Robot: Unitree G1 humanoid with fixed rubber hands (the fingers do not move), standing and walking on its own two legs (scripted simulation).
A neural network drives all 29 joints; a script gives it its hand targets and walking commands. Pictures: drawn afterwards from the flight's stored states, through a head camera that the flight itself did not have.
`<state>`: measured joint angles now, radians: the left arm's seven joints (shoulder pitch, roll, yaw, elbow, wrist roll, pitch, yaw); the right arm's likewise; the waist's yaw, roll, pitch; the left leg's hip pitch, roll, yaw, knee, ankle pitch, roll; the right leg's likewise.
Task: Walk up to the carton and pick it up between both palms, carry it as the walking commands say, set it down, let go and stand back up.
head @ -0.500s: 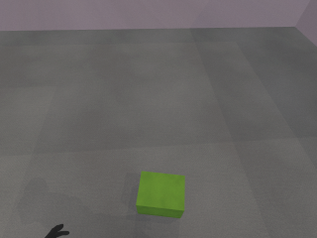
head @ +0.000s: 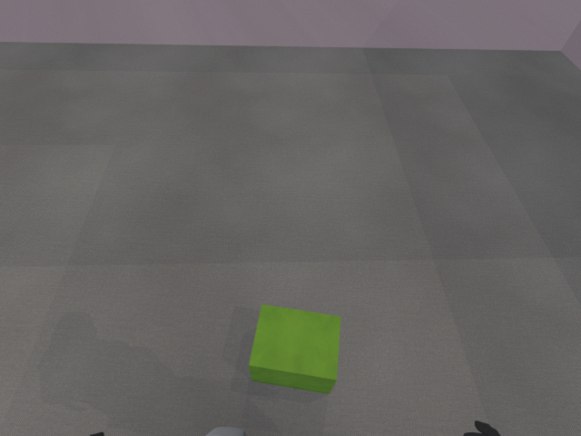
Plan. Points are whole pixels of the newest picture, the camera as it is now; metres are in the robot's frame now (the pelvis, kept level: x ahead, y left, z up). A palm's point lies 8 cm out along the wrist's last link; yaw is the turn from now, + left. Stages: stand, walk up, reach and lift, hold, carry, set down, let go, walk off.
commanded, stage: walk up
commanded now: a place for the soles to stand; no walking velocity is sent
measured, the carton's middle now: (295, 349) +0.44 +0.00 -0.66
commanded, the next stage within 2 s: reach and lift in 1.42 s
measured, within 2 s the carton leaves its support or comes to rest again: neither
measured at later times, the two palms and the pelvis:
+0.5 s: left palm out of the picture +0.05 +0.26 -0.12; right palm out of the picture +0.07 -0.35 -0.11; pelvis -0.01 -0.04 +0.00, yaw +0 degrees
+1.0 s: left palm out of the picture +0.09 +0.25 -0.10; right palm out of the picture +0.08 -0.32 -0.10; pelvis -0.01 -0.03 +0.02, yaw -2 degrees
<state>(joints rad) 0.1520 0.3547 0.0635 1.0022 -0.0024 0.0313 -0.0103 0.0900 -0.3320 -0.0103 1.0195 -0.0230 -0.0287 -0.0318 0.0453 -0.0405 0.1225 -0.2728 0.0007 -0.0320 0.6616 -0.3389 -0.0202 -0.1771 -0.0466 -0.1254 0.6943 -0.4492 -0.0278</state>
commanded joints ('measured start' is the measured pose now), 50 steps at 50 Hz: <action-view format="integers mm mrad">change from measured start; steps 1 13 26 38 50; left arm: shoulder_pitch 89 -37 -33 -96 -102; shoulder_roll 221 213 246 230 199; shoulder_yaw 51 44 20 -8 -24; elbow -64 -157 -110 9 69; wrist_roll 5 -5 -3 -2 3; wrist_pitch -29 -25 -73 -77 -74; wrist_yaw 6 17 25 19 14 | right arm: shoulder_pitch -19 197 60 -51 -65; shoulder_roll -280 -359 -227 -225 -228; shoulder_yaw -68 -111 -80 -45 -38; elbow -80 -50 -33 10 52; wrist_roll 5 0 6 11 10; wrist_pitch -19 -43 -23 -17 -20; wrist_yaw -22 -19 11 21 23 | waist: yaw -4 -117 -74 -38 -38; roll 128 201 -79 25 29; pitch -183 -130 -88 -143 -172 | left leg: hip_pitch -6 238 64 164 192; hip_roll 203 373 70 115 145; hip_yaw -297 -430 15 -6 -2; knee -155 -253 -119 -270 -348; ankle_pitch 315 511 99 284 287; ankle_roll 203 345 38 43 49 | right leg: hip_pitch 35 -254 -106 1 48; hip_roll -43 52 -166 -85 -63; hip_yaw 192 149 334 254 208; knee -107 301 -196 -326 -379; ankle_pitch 160 -101 533 396 383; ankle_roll -37 33 -122 -30 -8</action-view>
